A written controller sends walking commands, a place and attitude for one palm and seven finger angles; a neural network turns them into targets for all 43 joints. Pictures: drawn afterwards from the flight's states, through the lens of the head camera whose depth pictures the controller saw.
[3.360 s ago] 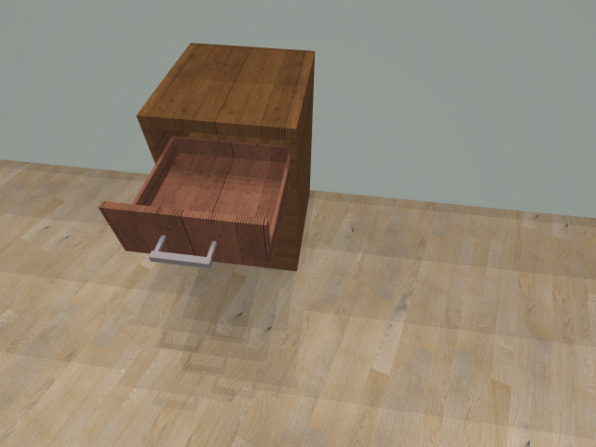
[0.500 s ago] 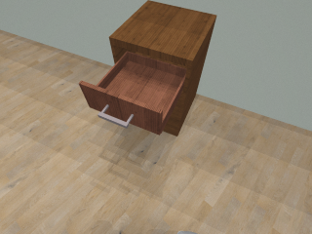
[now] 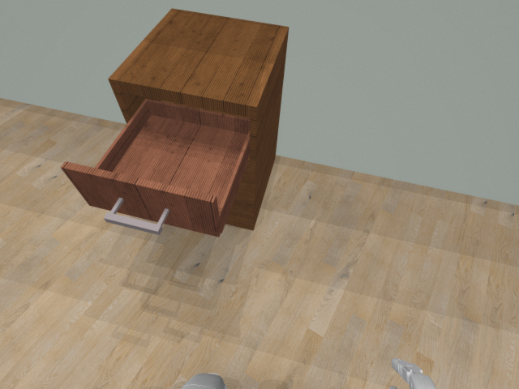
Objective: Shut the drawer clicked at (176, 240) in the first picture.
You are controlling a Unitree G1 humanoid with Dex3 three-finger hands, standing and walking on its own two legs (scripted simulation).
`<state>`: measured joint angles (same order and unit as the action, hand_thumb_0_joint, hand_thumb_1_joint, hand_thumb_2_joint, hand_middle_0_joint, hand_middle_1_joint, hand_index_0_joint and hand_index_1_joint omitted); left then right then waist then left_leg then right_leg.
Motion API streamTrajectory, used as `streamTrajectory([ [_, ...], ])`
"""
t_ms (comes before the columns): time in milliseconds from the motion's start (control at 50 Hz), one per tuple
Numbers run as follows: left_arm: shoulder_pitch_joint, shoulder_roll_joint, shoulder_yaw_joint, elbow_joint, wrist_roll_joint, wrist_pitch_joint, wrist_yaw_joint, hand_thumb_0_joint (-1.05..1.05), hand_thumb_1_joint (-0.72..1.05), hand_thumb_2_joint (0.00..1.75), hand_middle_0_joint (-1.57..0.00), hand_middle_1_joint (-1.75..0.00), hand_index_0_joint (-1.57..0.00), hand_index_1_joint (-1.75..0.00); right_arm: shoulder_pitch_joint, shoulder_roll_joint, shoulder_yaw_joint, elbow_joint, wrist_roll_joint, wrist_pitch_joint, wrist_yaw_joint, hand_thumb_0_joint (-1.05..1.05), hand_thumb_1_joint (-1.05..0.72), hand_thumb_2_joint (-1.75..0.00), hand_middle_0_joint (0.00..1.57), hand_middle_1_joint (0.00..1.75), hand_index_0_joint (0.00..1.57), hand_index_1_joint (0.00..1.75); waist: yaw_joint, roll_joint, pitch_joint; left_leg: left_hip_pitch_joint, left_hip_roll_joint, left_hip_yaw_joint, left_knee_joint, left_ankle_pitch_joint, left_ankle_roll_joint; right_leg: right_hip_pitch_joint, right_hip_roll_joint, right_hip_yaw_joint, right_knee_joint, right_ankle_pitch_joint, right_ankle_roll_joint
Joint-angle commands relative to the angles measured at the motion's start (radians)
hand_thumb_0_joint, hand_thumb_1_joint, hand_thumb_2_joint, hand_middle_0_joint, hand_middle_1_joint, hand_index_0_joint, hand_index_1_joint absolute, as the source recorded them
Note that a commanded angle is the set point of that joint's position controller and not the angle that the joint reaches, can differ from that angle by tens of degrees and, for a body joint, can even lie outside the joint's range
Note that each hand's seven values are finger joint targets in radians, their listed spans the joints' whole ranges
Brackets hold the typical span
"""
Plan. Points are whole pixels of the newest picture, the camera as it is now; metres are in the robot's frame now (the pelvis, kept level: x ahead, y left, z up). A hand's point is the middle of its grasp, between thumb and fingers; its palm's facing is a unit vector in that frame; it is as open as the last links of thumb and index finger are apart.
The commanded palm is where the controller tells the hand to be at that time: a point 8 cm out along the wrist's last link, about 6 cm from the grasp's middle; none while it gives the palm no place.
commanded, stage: turn to face it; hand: left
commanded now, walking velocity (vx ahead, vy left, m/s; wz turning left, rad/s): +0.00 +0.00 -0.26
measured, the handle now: (137, 215) +0.48 +0.35 -0.21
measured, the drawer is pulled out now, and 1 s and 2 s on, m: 0.30 0.30 0.30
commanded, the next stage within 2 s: take the last steps up to it in 0.14 s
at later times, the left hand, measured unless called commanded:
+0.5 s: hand (168, 384) +0.13 +0.17 -0.17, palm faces -0.09 -0.97 -0.23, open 7.4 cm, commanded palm none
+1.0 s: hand (175, 370) +0.15 +0.17 -0.17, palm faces -0.03 -0.97 -0.23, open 7.3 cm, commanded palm none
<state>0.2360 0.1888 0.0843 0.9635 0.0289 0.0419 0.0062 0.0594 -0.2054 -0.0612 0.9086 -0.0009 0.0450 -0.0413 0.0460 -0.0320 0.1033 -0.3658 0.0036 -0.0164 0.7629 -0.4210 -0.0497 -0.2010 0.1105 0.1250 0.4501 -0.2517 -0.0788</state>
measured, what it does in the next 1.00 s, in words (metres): walks ahead: left foot, then right foot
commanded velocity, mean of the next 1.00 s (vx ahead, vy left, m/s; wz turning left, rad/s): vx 0.00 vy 0.05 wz -0.01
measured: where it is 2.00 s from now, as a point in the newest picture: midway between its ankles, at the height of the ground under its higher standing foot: outside the picture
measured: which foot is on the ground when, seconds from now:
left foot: up 0.00-0.04, down 0.06-0.40, up 0.42-0.62, down 0.64-1.00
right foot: down 0.00-0.06, up 0.08-0.38, down 0.40-0.64, up 0.66-0.82, down 0.84-1.00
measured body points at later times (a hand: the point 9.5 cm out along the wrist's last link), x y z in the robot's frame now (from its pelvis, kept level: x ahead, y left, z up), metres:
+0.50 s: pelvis +0.03 -0.01 -0.01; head +0.07 -0.03 +0.44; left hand +0.14 +0.22 -0.15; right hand -0.01 -0.26 -0.17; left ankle +0.02 +0.11 -0.71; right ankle -0.02 -0.14 -0.74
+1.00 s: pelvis +0.11 -0.01 +0.00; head +0.14 -0.03 +0.44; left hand +0.16 +0.22 -0.16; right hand +0.11 -0.24 -0.17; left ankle +0.10 +0.11 -0.74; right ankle +0.06 -0.11 -0.74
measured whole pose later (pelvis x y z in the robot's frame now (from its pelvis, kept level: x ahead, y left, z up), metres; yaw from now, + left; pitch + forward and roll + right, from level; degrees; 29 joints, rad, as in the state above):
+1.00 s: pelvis +0.11 -0.01 +0.00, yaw -4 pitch +0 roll +1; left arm 0.21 0.16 0.04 1.06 0.01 0.01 0.03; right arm 0.23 -0.16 -0.03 1.06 -0.01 0.03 -0.04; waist -0.01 0.01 0.07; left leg -0.20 0.01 0.07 0.47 -0.27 -0.01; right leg -0.19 -0.01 -0.05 0.53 -0.34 -0.03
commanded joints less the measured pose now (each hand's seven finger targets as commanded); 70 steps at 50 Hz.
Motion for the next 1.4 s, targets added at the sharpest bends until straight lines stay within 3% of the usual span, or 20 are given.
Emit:
streamTrajectory([
  [0, -0.026, 0.184, 0.044, -0.07, -0.011, -0.025, 0.019, 0.0, 0.9, 0.9, -0.2, -0.3, -0.2, -0.3, 0.131, -0.082, -0.016, -0.028, 0.004, -0.042, -0.015, 0.0, -0.9, -0.9, 0.2, 0.3, 0.2, 0.3, -0.077, -0.035, -0.154, 0.218, 0.017, -0.014, -0.313, 0.206, 0.019, 0.002, -0.248, 0.242, 0.008, 0.51, -0.053],
  [40, -0.003, 0.103, 0.027, -0.091, -0.025, -0.024, 0.009, 0.0, 0.9, 0.9, -0.2, -0.3, -0.2, -0.3, 0.189, -0.206, -0.033, -0.028, -0.019, -0.057, -0.019, 0.0, -0.9, -0.9, 0.2, 0.3, 0.2, 0.3, -0.079, 0.321, -0.178, 0.41, 0.368, -0.366, -0.456, 0.544, 0.172, -0.268, -0.029, 0.007, 0.282, -0.195, 0.067],
  [60, -0.028, 0.123, 0.028, -0.095, -0.018, -0.022, 0.008, 0.0, 0.9, 0.9, -0.2, -0.3, -0.2, -0.3, 0.19, -0.206, -0.028, -0.033, -0.028, -0.048, -0.026, 0.0, -0.9, -0.9, 0.2, 0.3, 0.2, 0.3, -0.084, 0.272, -0.128, 0.311, 0.457, -0.405, -0.459, 0.663, 0.267, -0.278, -0.043, -0.029, 0.493, -0.366, 0.091],
  [160, -0.03, 0.098, 0.029, -0.074, -0.007, -0.007, -0.01, 0.0, 0.9, 0.9, -0.2, -0.3, -0.2, -0.3, 0.16, -0.135, 0.003, -0.04, -0.034, -0.056, -0.03, 0.0, -0.9, -0.9, 0.2, 0.3, 0.2, 0.3, -0.04, 0.194, -0.123, 0.289, 0.289, -0.121, -0.397, 0.875, 0.215, -0.303, -0.1, -0.059, 0.658, -0.223, 0.115],
  [320, 0.014, 0.067, -0.001, -0.041, -0.006, -0.039, -0.014, 0.0, 0.9, 0.9, -0.2, -0.3, -0.2, -0.3, 0.24, -0.139, -0.012, 0.039, -0.02, -0.048, -0.002, 0.0, -0.9, -0.9, 0.2, 0.3, 0.2, 0.3, -0.027, 0.165, -0.177, 0.195, 0.165, -0.006, -0.3, 0.48, 0.123, 0.1, -0.078, -0.206, -0.018, 0.03, 0.086],
  [360, 0.099, 0.214, 0.022, 0.004, 0.003, -0.063, 0.004, 0.0, 0.9, 0.9, -0.2, -0.3, -0.2, -0.3, 0.225, -0.044, 0.011, 0.021, -0.003, -0.057, 0.013, 0.0, -0.9, -0.9, 0.2, 0.3, 0.2, 0.3, 0.008, -0.179, -0.176, -0.086, 0.028, 0.096, -0.123, -0.02, 0.029, 0.313, -0.388, 0.172, -0.164, 0.141, -0.017],
  [380, 0.115, 0.264, 0.025, 0.001, -0.001, -0.062, 0.006, 0.0, 0.9, 0.9, -0.2, -0.3, -0.2, -0.3, 0.191, -0.078, 0.009, 0.002, -0.013, -0.047, 0.018, 0.0, -0.9, -0.9, 0.2, 0.3, 0.2, 0.3, 0.035, -0.198, -0.128, -0.117, 0.037, 0.058, -0.017, -0.197, 0.023, 0.223, -0.511, 0.266, -0.204, 0.092, -0.105],
  [500, 0.024, 0.185, 0.019, -0.002, 0.004, -0.065, 0.017, 0.0, 0.9, 0.9, -0.2, -0.3, -0.2, -0.3, 0.215, -0.042, 0.002, 0.055, -0.011, -0.051, 0.037, 0.0, -0.9, -0.9, 0.2, 0.3, 0.2, 0.3, -0.016, -0.186, 0.002, -0.073, 0.051, 0.042, -0.033, -0.032, 0.026, 0.112, -0.414, 0.043, -0.146, 0.342, -0.098],
  [580, -0.013, 0.175, 0.02, -0.007, -0.007, -0.057, 0.009, 0.0, 0.9, 0.9, -0.2, -0.3, -0.2, -0.3, 0.355, -0.036, 0.008, 0.113, -0.021, -0.062, 0.042, 0.0, -0.9, -0.9, 0.2, 0.3, 0.2, 0.3, -0.08, -0.052, -0.015, 0.252, -0.002, 0.107, -0.304, 0.209, 0.029, -0.115, -0.324, -0.072, -0.055, -0.022, -0.008],
  [620, -0.001, 0.07, -0.001, -0.025, -0.008, -0.04, 0.004, 0.0, 0.9, 0.9, -0.2, -0.3, -0.2, -0.3, 0.453, -0.149, -0.02, 0.126, -0.037, -0.066, 0.026, 0.0, -0.9, -0.9, 0.2, 0.3, 0.2, 0.3, -0.106, 0.311, -0.045, 0.313, 0.24, -0.241, -0.451, 0.129, 0.149, -0.279, -0.137, -0.235, 0.273, -0.294, 0.071],
  [660, -0.039, 0.045, -0.016, -0.034, -0.007, -0.039, 0.01, 0.0, 0.9, 0.9, -0.2, -0.3, -0.2, -0.3, 0.44, -0.145, -0.009, 0.107, -0.039, -0.063, 0.013, 0.0, -0.9, -0.9, 0.2, 0.3, 0.2, 0.3, -0.101, 0.212, -0.041, 0.2, 0.327, -0.357, -0.554, 0.141, 0.255, -0.256, -0.154, -0.143, 0.497, -0.346, 0.051],
  [760, 0.054, 0.039, -0.029, 0.051, -0.023, -0.043, 0.011, 0.0, 0.9, 0.9, -0.2, -0.3, -0.2, -0.3, 0.266, -0.086, 0.024, 0.102, -0.021, -0.071, -0.01, 0.0, -0.9, -0.9, 0.2, 0.3, 0.2, 0.3, -0.022, 0.12, -0.115, 0.199, 0.21, -0.08, -0.389, 0.732, 0.175, 0.003, -0.162, -0.162, 0.075, -0.081, 0.078],
  [840, 0.04, 0.133, -0.025, 0.062, -0.015, -0.054, 0.023, 0.0, 0.9, 0.9, -0.2, -0.3, -0.2, -0.3, 0.282, -0.042, 0.016, 0.116, 0.002, -0.05, 0.005, 0.0, -0.9, -0.9, 0.2, 0.3, 0.2, 0.3, -0.063, -0.024, -0.139, 0.199, 0.068, 0.026, -0.328, 0.336, 0.045, 0.028, -0.33, 0.003, -0.05, 0.376, -0.011],
  [980, 0.037, 0.119, -0.011, 0.057, -0.016, -0.045, 0.043, 0.0, 0.9, 0.9, -0.2, -0.3, -0.2, -0.3, 0.251, -0.051, 0.002, 0.131, -0.01, -0.028, -0.004, 0.0, -0.9, -0.9, 0.2, 0.3, 0.2, 0.3, -0.051, -0.032, -0.129, 0.236, 0.093, 0.045, -0.252, 0.601, 0.042, 0.056, -0.28, -0.051, 0.027, 0.634, 0.006],
  [1140, -0.016, 0.141, 0.001, 0.024, -0.011, -0.031, 0.041, 0.0, 0.9, 0.9, -0.2, -0.3, -0.2, -0.3, 0.206, -0.06, -0.006, 0.094, -0.012, -0.011, 0.0, 0.0, -0.9, -0.9, 0.2, 0.3, 0.2, 0.3, -0.05, -0.017, -0.119, 0.211, 0.07, 0.039, -0.2, 0.429, 0.035, 0.043, -0.314, -0.02, -0.014, 0.549, -0.037],
  [1240, -0.053, 0.102, -0.013, 0.018, -0.013, -0.03, 0.033, 0.0, 0.9, 0.9, -0.2, -0.3, -0.2, -0.3, 0.186, -0.088, 0.003, 0.096, -0.021, -0.025, 0.001, 0.0, -0.9, -0.9, 0.2, 0.3, 0.2, 0.3, -0.048, 0.073, -0.094, 0.211, 0.148, -0.041, -0.342, 0.476, 0.077, 0.012, -0.211, -0.09, -0.012, 0.225, 0.036],
  [1260, 0.12, 0.123, -0.031, 0.034, -0.019, -0.068, 0.072, 0.0, 0.9, 0.9, -0.2, -0.3, -0.2, -0.3, 0.08, -0.119, -0.006, 0.009, 0.002, -0.05, 0.012, 0.0, -0.9, -0.9, 0.2, 0.3, 0.2, 0.3, 0.013, 0.08, -0.212, 0.214, 0.125, 0.064, -0.067, 0.496, 0.047, 0.051, -0.305, 0.019, -0.012, 0.731, 0.078],
  [1280, 0.053, 0.188, -0.022, -0.013, -0.013, -0.079, 0.068, 0.0, 0.9, 0.9, -0.2, -0.3, -0.2, -0.3, 0.143, -0.044, 0.005, -0.027, -0.003, -0.047, 0.025, 0.0, -0.9, -0.9, 0.2, 0.3, 0.2, 0.3, -0.044, -0.002, -0.224, 0.03, 0.047, 0.05, -0.076, 0.076, 0.049, 0.174, -0.387, 0.105, 0.03, 0.81, -0.009],
  [1300, 0.058, 0.179, -0.026, -0.012, -0.011, -0.083, 0.063, 0.0, 0.9, 0.9, -0.2, -0.3, -0.2, -0.3, 0.126, -0.033, 0.013, -0.022, -0.005, -0.045, 0.024, 0.0, -0.9, -0.9, 0.2, 0.3, 0.2, 0.3, -0.019, 0.021, -0.223, 0.013, 0.042, 0.043, -0.085, -0.006, 0.051, 0.185, -0.399, 0.113, 0.035, 0.797, -0.06],
  [1380, -0.012, 0.124, -0.044, -0.051, -0.016, -0.064, 0.055, 0.0, 0.9, 0.9, -0.2, -0.3, -0.2, -0.3, 0.228, -0.084, 0.017, 0.0, -0.013, -0.056, 0.024, 0.0, -0.9, -0.9, 0.2, 0.3, 0.2, 0.3, -0.073, 0.063, -0.162, 0.187, 0.12, -0.043, -0.28, 0.437, 0.09, -0.021, -0.214, -0.074, 0.092, 0.276, 0.024],
])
